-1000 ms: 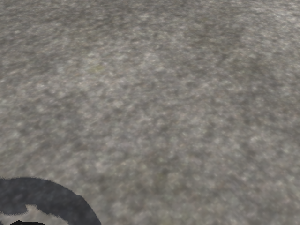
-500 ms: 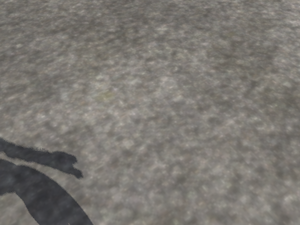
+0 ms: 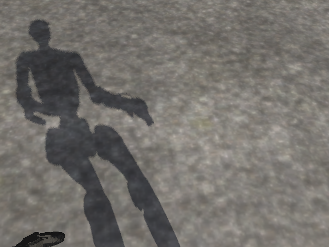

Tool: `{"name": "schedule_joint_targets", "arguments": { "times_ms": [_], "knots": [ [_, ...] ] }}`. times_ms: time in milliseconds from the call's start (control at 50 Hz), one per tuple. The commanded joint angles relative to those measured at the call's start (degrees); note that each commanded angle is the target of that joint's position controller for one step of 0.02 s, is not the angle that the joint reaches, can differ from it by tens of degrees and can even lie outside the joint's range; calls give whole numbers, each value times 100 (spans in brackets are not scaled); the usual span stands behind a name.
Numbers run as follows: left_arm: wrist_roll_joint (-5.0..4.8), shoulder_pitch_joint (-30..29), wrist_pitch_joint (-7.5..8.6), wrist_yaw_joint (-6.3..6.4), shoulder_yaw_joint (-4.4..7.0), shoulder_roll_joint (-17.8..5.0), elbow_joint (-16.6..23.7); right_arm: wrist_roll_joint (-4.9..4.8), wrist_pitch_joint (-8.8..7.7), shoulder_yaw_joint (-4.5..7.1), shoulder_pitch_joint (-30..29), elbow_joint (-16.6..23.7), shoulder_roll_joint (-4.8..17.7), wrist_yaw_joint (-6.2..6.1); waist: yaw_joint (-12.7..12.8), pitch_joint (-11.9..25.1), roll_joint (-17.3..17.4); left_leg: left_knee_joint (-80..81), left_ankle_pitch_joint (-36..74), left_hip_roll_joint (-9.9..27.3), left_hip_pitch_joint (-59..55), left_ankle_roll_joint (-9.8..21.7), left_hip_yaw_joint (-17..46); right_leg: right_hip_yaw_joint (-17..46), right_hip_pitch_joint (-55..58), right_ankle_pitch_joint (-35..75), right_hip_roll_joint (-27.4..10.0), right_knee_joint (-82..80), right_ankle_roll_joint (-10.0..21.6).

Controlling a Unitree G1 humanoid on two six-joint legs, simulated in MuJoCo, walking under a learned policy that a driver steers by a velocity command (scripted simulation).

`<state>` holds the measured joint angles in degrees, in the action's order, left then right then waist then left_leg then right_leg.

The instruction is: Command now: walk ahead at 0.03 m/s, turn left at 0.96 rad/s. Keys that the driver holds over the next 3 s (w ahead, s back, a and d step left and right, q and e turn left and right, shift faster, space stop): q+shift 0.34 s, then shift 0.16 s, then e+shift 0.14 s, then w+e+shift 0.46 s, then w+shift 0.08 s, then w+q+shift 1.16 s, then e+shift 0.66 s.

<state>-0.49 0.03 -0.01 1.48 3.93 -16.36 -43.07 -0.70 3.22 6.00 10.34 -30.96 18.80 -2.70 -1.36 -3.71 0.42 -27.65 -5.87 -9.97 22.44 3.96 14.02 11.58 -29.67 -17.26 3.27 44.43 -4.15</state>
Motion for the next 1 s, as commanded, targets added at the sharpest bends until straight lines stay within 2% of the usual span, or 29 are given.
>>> {"name": "schedule_joint_targets", "arguments": {
  "times_ms": [20, 100, 120, 140, 160, 180, 200, 220, 260, 300, 360, 420, 480, 520, 540, 560, 580, 600, 620, 640, 660, 680, 720, 780, 860, 880, 900, 940, 1000],
  "knots": [
    [-12, -62, 154, -17, 152, -489, 347, 13, 0, 249, -13, 473, 843, 10, -72, 1016, 947, 716, -612, 1292, -990, 578, 1796, -166, 260, 64, 155, -444, 29],
    [-28, 398, 286, -106, 279, -703, 233, -59, 31, 236, -296, 605, 868, 73, 109, 1016, 1014, 329, -476, 1086, -866, 409, 2164, -234, 1227, 457, 76, -1873, 228],
    [-9, 590, 285, -102, 335, -813, 173, -94, 33, 196, -290, 616, 776, 89, 171, 1059, 744, -34, -1119, 829, -539, 231, 1976, -163, 1829, 965, -260, -2463, 355],
    [69, 555, 226, -74, 389, -1113, 258, -70, 40, 97, 187, 541, 448, 119, -88, 1314, -267, -1161, -2734, 309, 116, -24, 1227, 747, 2617, 1095, -1428, -2569, 830],
    [262, 475, 163, -61, 393, -1294, 306, -118, -13, 131, 116, 718, 584, 154, -191, 1013, -1739, -2587, -3106, -262, 1041, -309, -2, 1947, 2297, 1504, -2240, -2945, 1628],
    [293, 248, 192, -27, 349, -993, 479, -25, -88, 264, 126, 642, 1101, 202, -186, 809, -1459, -3545, -2695, 315, 1342, -552, -117, 2006, 2078, 1463, -2483, -2928, 1866],
    [211, 3, 167, 44, 272, -718, 599, -46, -76, 308, 202, 468, 1222, 227, -194, 697, -1037, -3892, -2266, 513, 1351, -639, -266, 1283, 2004, 1254, -2145, -2780, 1679],
    [138, -64, 117, 112, 227, -601, 664, -43, -22, 286, 287, 317, 1102, 213, -157, 614, -714, -4222, -1932, 603, 1392, -719, -392, 724, 2004, 1067, -1782, -2676, 1465],
    [100, 73, 42, 216, 188, -657, 676, -68, 26, 164, 321, 327, 799, 246, -35, 461, -541, -4671, -1598, 802, 1662, -824, -767, 149, 2056, 1420, -1631, -2698, 1459],
    [167, 394, -14, 240, 204, -758, 633, -133, 9, 73, -20, 483, 630, 246, 208, 446, -692, -4295, -1420, 1069, 1886, -917, -1119, -251, 2376, 1709, -1603, -2770, 1550],
    [189, 753, -61, 197, 259, -914, 579, -91, -9, -1, -332, 616, 500, 233, 479, 659, -823, -3628, -1531, 1375, 1823, -1057, -1231, -452, 2828, 2030, -1840, -2761, 1740],
    [133, 660, -88, 71, 318, -1096, 572, -2, -43, -100, -288, 596, 306, 242, 413, 878, -875, -2694, -1780, 1357, 934, -962, -1403, -824, 2566, 2451, -1895, -2653, 1761],
    [10, 626, -67, -39, 331, -1148, 528, -7, -27, -79, -116, 455, 377, 252, 322, 946, -1048, -1754, -1710, 1173, 227, -799, -1608, -962, 2413, 2648, -1987, -2478, 1707],
    [-122, 616, -45, -69, 287, -1088, 442, 16, -13, -81, 136, 307, 295, 272, 134, 957, -1040, -487, -1191, 1052, -459, -540, -1593, -960, 2286, 2659, -1953, -2120, 1534],
    [-182, 673, -32, -85, 201, -891, 349, 38, -27, -84, 423, 145, 250, 274, -15, 974, -914, 518, -519, 938, -1207, -344, -1613, -1050, 1946, 2513, -1811, -1841, 1314],
    [-100, 1017, 30, -155, 38, -470, 198, 68, -40, -94, 538, 76, 334, 244, 38, 1146, -394, 882, 384, 1285, -2259, -216, -1119, -1280, 1278, 1650, -1520, -1475, 843],
    [291, 1178, 110, -290, -204, 83, 328, 153, -45, -102, 609, 147, 666, 153, 262, 1489, 1306, 503, 3040, 2843, -3311, 199, 479, -1684, 111, -1305, -981, -275, 248],
    [115, 1053, 76, -238, -73, -237, 297, 389, -145, -163, 322, 134, 501, 186, 94, 1507, 1441, 607, 2389, 3342, -2002, 1086, 433, -1194, 179, -2007, -920, 194, 50],
    [-63, 836, 10, -176, 58, -740, 278, 423, -250, -169, 46, 153, 387, 238, -7, 1075, 1072, 785, 1660, 2939, -1581, 1100, 4, -1047, 296, -1819, -869, 707, -18],
    [-136, 851, -52, -131, 160, -902, 271, 362, -306, -91, -139, 41, 561, 221, 46, 757, 1182, 830, 1274, 2702, -1460, 940, -329, -1105, -45, -1549, -729, 1226, -37],
    [-130, 1030, -105, -90, 231, -1035, 121, 235, -329, 22, 153, -55, 803, 179, -130, 822, 1128, 1165, -540, 2654, -1735, 834, -325, -1156, -471, -1248, -704, 1803, -16],
    [-121, 1059, -136, -92, 269, -1053, 149, 112, -367, 25, 288, -193, 779, 139, -172, 605, 1169, 1519, -2023, 2724, -1736, 741, -159, -994, -857, -827, -787, 2086, 25],
    [-208, 920, -96, -109, 284, -921, 246, 91, -513, -64, 358, -316, 509, 74, -161, 247, 1100, 2012, -3221, 2849, -1965, 530, 53, -853, -1612, -109, -839, 2325, 115],
    [-162, 967, 51, -137, 287, -692, 273, 145, -740, -79, 471, -453, 282, 29, -109, 202, 779, 2149, -2738, 2931, -2553, 375, -419, -736, -2198, 556, -965, 2361, 195],
    [-155, 1009, 79, -220, 248, -459, 431, 153, -866, -6, 553, -626, 326, 45, -9, 60, 557, 2286, -2273, 3023, -2535, 399, -1115, -751, -2420, 892, -1142, 2246, 132],
    [495, 855, -127, -489, 238, -437, 383, 386, -800, -33, 884, -807, 417, 143, -45, -20, -19, 2335, -2374, 2974, -2169, 332, -1444, -1105, -2183, 798, -905, 2299, 162],
    [429, 820, -210, -620, 229, -348, 470, 402, -795, -3, 875, -844, 457, 178, -1, -139, 293, 2326, -2359, 2944, -2065, 291, -1623, -1117, -2237, 912, -965, 2224, 209],
    [269, 722, -258, -732, 213, -374, 568, 367, -835, 3, 819, -915, 476, 180, 90, -264, 577, 2399, -2459, 3036, -2008, 228, -1843, -1073, -2304, 1151, -1093, 2069, 329],
    [247, 418, -245, -774, 173, -440, 713, 361, -869, 33, 837, -1058, 540, 153, 110, -448, 546, 2522, -2438, 3127, -2262, 157, -2258, -1241, -2255, 1117, -1222, 1499, 581]
  ]
}}
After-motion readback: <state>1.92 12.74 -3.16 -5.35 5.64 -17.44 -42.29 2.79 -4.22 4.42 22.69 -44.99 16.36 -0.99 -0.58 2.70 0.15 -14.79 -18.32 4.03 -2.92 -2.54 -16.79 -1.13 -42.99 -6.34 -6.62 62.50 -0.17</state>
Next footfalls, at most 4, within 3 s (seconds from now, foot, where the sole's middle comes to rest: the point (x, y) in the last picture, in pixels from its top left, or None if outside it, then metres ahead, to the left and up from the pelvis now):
0.12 right None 0.13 -0.15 -0.77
0.56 left None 0.00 0.10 -0.77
1.18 right None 0.39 -0.13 -0.77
1.66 left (174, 160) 0.80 -0.05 -0.77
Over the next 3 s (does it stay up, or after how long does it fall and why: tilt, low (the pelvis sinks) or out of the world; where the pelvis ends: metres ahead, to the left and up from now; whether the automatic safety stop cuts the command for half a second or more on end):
stays up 1.48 0.29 -0.02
